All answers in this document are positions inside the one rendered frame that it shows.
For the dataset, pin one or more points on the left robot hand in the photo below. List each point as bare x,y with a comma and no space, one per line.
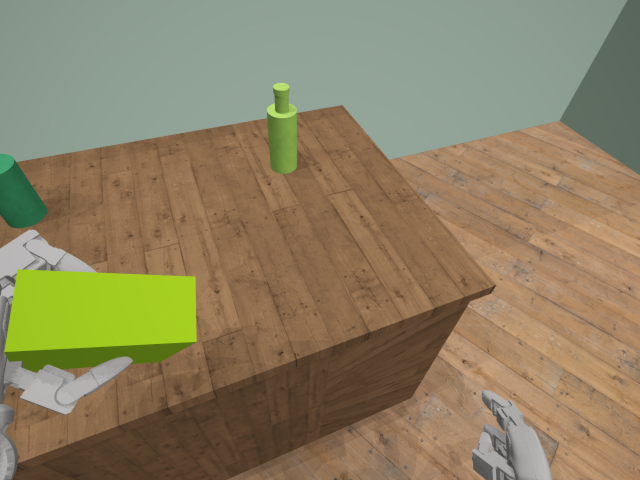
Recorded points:
50,388

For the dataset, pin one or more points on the table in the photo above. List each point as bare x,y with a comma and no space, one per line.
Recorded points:
323,296

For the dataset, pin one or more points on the right robot hand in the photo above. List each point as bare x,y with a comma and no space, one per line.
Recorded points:
520,453

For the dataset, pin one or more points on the sponge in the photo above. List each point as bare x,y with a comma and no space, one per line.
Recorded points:
83,319

